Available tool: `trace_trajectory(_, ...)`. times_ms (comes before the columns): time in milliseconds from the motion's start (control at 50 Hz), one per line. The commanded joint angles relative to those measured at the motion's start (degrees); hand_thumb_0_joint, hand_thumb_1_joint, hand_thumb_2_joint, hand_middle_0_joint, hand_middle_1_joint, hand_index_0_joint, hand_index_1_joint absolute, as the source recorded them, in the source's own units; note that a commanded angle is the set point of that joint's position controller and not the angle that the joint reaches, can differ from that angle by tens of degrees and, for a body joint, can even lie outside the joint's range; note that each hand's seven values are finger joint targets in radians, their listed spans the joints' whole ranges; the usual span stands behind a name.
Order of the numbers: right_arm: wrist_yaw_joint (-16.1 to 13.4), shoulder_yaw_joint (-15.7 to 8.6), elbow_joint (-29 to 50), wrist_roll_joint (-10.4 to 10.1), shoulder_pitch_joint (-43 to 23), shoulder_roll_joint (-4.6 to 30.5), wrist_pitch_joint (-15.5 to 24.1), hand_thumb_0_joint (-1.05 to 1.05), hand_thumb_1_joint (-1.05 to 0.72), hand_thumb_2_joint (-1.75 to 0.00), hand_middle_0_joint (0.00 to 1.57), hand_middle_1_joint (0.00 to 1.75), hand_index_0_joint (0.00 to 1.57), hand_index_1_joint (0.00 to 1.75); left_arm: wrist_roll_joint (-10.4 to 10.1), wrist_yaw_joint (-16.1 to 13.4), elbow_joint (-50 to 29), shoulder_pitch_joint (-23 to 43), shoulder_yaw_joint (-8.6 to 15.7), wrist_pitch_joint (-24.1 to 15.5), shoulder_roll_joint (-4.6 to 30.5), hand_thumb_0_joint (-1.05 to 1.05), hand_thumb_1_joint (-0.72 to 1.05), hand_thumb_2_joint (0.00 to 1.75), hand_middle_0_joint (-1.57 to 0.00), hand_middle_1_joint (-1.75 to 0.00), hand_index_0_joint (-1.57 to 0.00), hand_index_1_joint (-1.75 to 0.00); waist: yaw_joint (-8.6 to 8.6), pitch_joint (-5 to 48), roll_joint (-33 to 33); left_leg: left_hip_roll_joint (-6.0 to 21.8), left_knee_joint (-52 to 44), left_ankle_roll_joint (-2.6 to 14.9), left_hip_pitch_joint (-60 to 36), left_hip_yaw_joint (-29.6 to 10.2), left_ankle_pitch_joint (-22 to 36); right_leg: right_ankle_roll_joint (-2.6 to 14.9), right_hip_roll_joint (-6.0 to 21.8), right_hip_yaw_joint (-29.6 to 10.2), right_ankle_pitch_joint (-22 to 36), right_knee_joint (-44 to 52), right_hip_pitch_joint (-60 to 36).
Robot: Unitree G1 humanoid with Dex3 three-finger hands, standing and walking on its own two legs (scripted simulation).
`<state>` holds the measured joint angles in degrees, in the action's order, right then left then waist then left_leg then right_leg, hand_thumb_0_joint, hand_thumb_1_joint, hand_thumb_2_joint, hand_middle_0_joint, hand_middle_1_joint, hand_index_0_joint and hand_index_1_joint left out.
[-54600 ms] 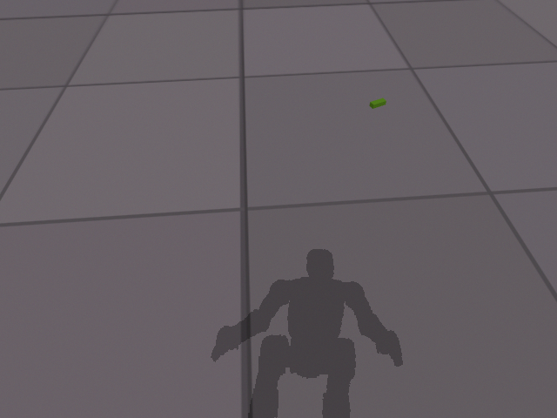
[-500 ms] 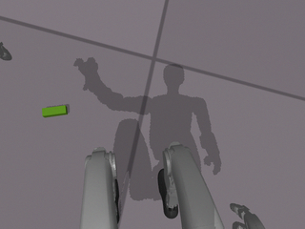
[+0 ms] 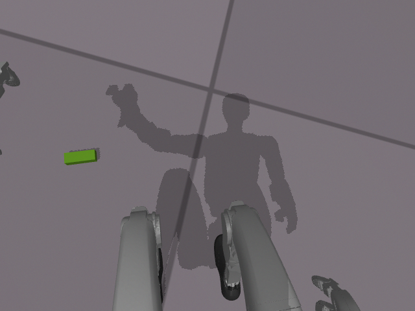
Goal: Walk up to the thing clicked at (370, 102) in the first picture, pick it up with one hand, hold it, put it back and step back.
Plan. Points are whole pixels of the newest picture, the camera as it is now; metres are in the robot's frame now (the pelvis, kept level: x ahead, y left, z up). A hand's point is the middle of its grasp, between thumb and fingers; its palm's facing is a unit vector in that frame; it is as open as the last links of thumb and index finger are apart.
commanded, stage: go down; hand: left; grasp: from above
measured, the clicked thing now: (80, 157) +0.51 +0.35 -0.51
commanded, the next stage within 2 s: approach in 1.06 s
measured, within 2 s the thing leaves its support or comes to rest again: neither
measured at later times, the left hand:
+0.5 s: hand out of the picture +0.45 +0.38 -0.05, palm faces -0.44 -0.07 -0.90, open 13.9 cm
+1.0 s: hand out of the picture +0.45 +0.39 -0.04, palm faces -0.43 -0.07 -0.90, open 13.8 cm
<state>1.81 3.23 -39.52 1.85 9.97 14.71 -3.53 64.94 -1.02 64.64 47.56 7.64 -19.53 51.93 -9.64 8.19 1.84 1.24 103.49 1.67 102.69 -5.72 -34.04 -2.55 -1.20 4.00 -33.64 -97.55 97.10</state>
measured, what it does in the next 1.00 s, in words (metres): stands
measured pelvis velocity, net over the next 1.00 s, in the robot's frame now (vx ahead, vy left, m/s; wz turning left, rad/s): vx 0.01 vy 0.00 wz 0.00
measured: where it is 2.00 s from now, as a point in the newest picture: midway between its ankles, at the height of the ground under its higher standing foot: (191, 283)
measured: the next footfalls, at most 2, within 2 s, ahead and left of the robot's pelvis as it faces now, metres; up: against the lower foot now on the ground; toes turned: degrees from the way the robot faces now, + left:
none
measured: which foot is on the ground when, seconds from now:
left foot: down 0.00-1.00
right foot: down 0.00-1.00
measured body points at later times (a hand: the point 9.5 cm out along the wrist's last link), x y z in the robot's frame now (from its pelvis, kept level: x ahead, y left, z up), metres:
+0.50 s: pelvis +0.01 +0.00 +0.02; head +0.20 +0.07 +0.42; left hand +0.47 +0.38 +0.00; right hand +0.08 -0.27 -0.09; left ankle +0.08 +0.10 -0.48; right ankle +0.09 -0.14 -0.48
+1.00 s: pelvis +0.01 +0.00 +0.02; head +0.21 +0.07 +0.42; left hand +0.47 +0.39 +0.01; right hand +0.09 -0.27 -0.09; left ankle +0.08 +0.10 -0.48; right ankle +0.09 -0.14 -0.48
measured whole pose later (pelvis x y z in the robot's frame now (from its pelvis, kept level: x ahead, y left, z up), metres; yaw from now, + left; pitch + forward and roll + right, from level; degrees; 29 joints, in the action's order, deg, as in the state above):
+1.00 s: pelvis +0.01 +0.00 +0.02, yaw +0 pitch +33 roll -9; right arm 1.9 2.9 -39.8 2.0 9.9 14.7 -4.2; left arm 64.7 -1.6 64.7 45.6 9.7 -21.7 53.2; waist -8.8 8.0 1.7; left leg 1.6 99.2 1.6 98.1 -5.7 -34.4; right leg -2.4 -1.5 4.0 -33.6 -92.9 92.6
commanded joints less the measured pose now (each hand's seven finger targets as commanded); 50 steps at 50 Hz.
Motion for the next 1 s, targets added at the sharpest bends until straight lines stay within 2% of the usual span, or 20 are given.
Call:
trace_trajectory(0,-0.9,-4.1,1.9,0.3,9.1,12.6,0.4,0.0,-0.91,-0.9,0.2,0.3,0.2,0.3,-1.1,-2.3,-9.1,18.1,4.3,0.0,19.6,0.0,-0.51,0.94,-0.13,-0.96,-0.13,-0.97,0.45,31.7,15.4,0.6,-17.5,-0.12,-32.0,-1.9,4.7,4.22,-1.3,1.7,6.4,10.0,-11.1)
trace_trajectory(60,-0.9,-3.9,2.0,0.2,9.3,12.5,0.4,0.0,-0.92,-0.9,0.2,0.3,0.2,0.3,-1.0,-2.4,-10.1,19.6,4.4,0.1,20.0,0.0,-0.52,0.96,-0.14,-0.95,-0.13,-0.96,-0.05,33.6,16.3,0.5,-17.2,-0.15,-33.1,-1.6,6.2,4.31,-1.5,1.5,7.4,10.0,-11.3)
trace_trajectory(100,-1.0,-4.0,2.0,0.2,9.3,12.6,0.5,0.0,-0.92,-0.9,0.2,0.3,0.2,0.3,-1.1,-2.5,-9.9,18.4,4.8,0.1,20.4,0.0,-0.5,0.94,-0.15,-0.94,-0.14,-0.95,0.8,33.9,16.3,0.6,-18.1,-0.25,-34.2,-2.0,6.1,4.29,-1.4,1.6,7.3,10.3,-11.8)
trace_trajectory(160,-1.0,-4.0,1.5,0.2,9.5,12.6,0.5,0.0,-0.92,-0.9,0.2,0.3,0.2,0.3,-1.3,-2.4,-9.9,18.2,4.8,0.2,20.2,0.0,-0.51,0.94,-0.14,-0.94,-0.13,-0.96,0.43,34.2,15.9,0.6,-17.6,-0.25,-34.7,-1.9,7.9,4.3,-1.5,1.6,8.2,10.6,-11.9)
trace_trajectory(180,-1.1,-4.2,1.7,0.1,9.6,12.7,0.5,0.0,-0.92,-0.9,0.2,0.3,0.2,0.3,-1.3,-2.4,-10.2,18.1,5.7,0.2,21.0,0.0,-0.51,0.94,-0.15,-0.93,-0.14,-0.94,0.94,35.1,16.0,0.5,-17.9,-0.29,-35.7,-2.5,8.4,4.32,-1.5,1.6,8.4,10.4,-12.0)
trace_trajectory(260,-1.1,-4.1,1.5,0.2,9.7,12.5,0.6,0.0,-0.92,-0.9,0.2,0.3,0.2,0.3,-1.4,-2.2,-10.4,18.0,4.3,0.1,19.7,0.0,-0.49,0.93,-0.17,-0.91,-0.15,-0.93,0.44,34.0,17.0,0.7,-18.2,-0.4,-36.3,-2.2,8.9,4.36,-1.5,1.5,8.4,11.0,-11.4)
trace_trajectory(280,-1.1,-4.2,1.3,0.1,9.8,12.7,0.5,0.0,-0.92,-0.9,0.2,0.3,0.2,0.3,-1.5,-2.2,-10.7,17.7,5.8,0.0,21.4,0.0,-0.5,0.93,-0.16,-0.93,-0.14,-0.94,1.2,35.1,16.7,0.6,-18.2,-0.43,-37.1,-2.5,10.0,4.4,-1.5,1.5,9.0,11.0,-12.3)
trace_trajectory(300,-1.0,-4.1,1.5,0.2,10.1,12.6,0.4,0.0,-0.92,-0.9,0.2,0.3,0.2,0.3,-1.4,-2.1,-10.1,16.6,5.8,-0.1,21.3,0.0,-0.5,0.93,-0.15,-0.94,-0.14,-0.95,1.12,35.3,16.0,0.6,-17.7,-0.3,-37.0,-1.9,11.4,4.37,-1.5,1.4,9.5,11.4,-12.7)
trace_trajectory(360,-1.1,-4.2,1.5,0.1,9.9,12.3,0.4,0.0,-0.92,-0.9,0.2,0.3,0.2,0.3,-1.8,-2.0,-10.5,16.7,5.2,-0.3,20.2,0.0,-0.49,0.92,-0.17,-0.92,-0.16,-0.93,1.04,33.5,16.1,0.6,-19.0,-0.3,-36.4,-1.8,9.4,4.39,-1.5,1.3,8.5,12.3,-13.2)
trace_trajectory(420,-1.2,-4.2,1.3,0.1,9.3,12.5,0.4,0.0,-0.92,-0.9,0.2,0.3,0.2,0.3,-1.9,-2.3,-9.6,16.0,6.0,-0.5,21.0,0.0,-0.49,0.92,-0.17,-0.91,-0.15,-0.93,1.24,31.9,15.5,0.8,-20.0,-0.44,-36.1,-3.0,6.8,4.25,-1.5,1.5,7.1,12.1,-12.3)
trace_trajectory(440,-1.2,-4.0,1.4,0.1,9.4,12.4,0.4,0.0,-0.92,-0.9,0.2,0.3,0.2,0.3,-1.7,-2.2,-9.6,16.3,5.1,-0.6,20.2,0.0,-0.49,0.92,-0.17,-0.92,-0.15,-0.93,0.6,32.3,15.8,0.7,-19.2,-0.4,-36.0,-2.4,8.1,4.33,-1.6,1.4,7.8,12.2,-12.5)
trace_trajectory(480,-1.1,-4.1,1.2,0.1,9.8,12.6,0.4,0.0,-0.92,-0.9,0.2,0.3,0.2,0.3,-1.9,-2.5,-10.2,16.3,6.6,-0.8,21.7,0.0,-0.5,0.93,-0.16,-0.93,-0.15,-0.94,1.53,34.5,15.9,0.6,-19.1,-0.48,-37.8,-2.6,10.9,4.42,-1.6,1.3,9.1,12.0,-13.0)
trace_trajectory(540,-0.9,-4.2,1.4,0.2,10.2,12.3,0.3,0.0,-0.92,-0.91,0.2,0.3,0.2,0.3,-1.9,-2.3,-9.8,15.2,5.8,-0.9,20.4,0.0,-0.49,0.91,-0.17,-0.93,-0.16,-0.94,1.01,34.3,14.9,0.5,-17.9,-0.14,-37.9,-0.8,13.7,4.44,-1.6,0.9,10.7,13.5,-14.5)
trace_trajectory(600,-0.9,-4.3,1.3,0.3,9.9,12.3,0.2,0.0,-0.92,-0.91,0.2,0.3,0.2,0.3,-2.1,-2.4,-10.9,15.7,6.7,-1.2,21.6,0.0,-0.48,0.91,-0.16,-0.94,-0.15,-0.94,1.61,35.0,15.2,0.5,-18.4,-0.18,-38.1,-0.9,13.4,4.51,-1.6,1.0,10.5,13.6,-15.2)
trace_trajectory(780,-0.7,-4.5,1.6,0.4,9.1,12.5,-0.2,0.0,-0.92,-0.91,0.2,0.3,0.2,0.3,-1.9,-2.4,-9.7,14.5,7.1,-2.0,21.6,0.0,-0.47,0.9,-0.18,-0.91,-0.17,-0.92,1.55,33.1,14.4,0.7,-19.1,-0.29,-37.7,-1.8,12.0,4.46,-1.6,1.0,9.5,13.5,-14.2)
trace_trajectory(820,-0.7,-4.4,1.5,0.6,9.4,12.3,-0.2,0.0,-0.92,-0.91,0.2,0.3,0.2,0.3,-1.6,-2.4,-9.9,16.3,5.6,-2.3,20.6,0.0,-0.48,0.91,-0.18,-0.91,-0.17,-0.93,0.67,33.1,15.5,0.8,-18.5,-0.28,-38.3,-1.2,12.7,4.49,-1.6,0.8,9.9,13.6,-13.7)
trace_trajectory(860,-0.7,-4.5,1.5,0.5,9.7,12.6,-0.2,0.0,-0.92,-0.91,0.2,0.3,0.2,0.3,-1.8,-2.8,-9.8,15.5,7.1,-2.3,21.9,0.0,-0.5,0.92,-0.16,-0.93,-0.15,-0.94,1.59,34.1,15.5,0.7,-18.9,-0.49,-38.9,-1.8,13.2,4.52,-1.6,1.0,10.1,13.3,-14.0)
trace_trajectory(900,-0.5,-4.2,1.6,0.6,9.8,12.4,-0.3,0.0,-0.92,-0.91,0.2,0.3,0.2,0.3,-1.4,-2.8,-9.4,15.5,6.2,-2.3,21.4,0.0,-0.48,0.91,-0.18,-0.91,-0.17,-0.92,1.17,33.6,15.7,0.7,-18.9,-0.41,-38.5,-1.5,13.2,4.54,-1.7,1.0,10.2,13.6,-14.4)
trace_trajectory(940,-0.6,-4.3,1.4,0.6,9.5,12.5,-0.5,0.0,-0.92,-0.91,0.2,0.3,0.2,0.3,-1.6,-2.9,-9.1,15.1,7.0,-2.1,22.0,0.0,-0.48,0.91,-0.18,-0.91,-0.17,-0.92,1.42,33.2,15.9,0.7,-19.1,-0.53,-38.7,-2.0,13.5,4.51,-1.6,0.9,10.1,13.4,-13.7)
trace_trajectory(980,-0.6,-4.3,1.8,0.5,9.4,12.5,-0.5,0.0,-0.92,-0.91,0.2,0.3,0.2,0.3,-1.3,-2.9,-9.5,15.2,6.4,-2.0,21.6,0.0,-0.48,0.91,-0.18,-0.91,-0.17,-0.92,1.55,33.9,16.4,0.8,-19.8,-0.58,-39.7,-2.0,12.5,4.56,-1.8,1.1,9.6,13.6,-14.3)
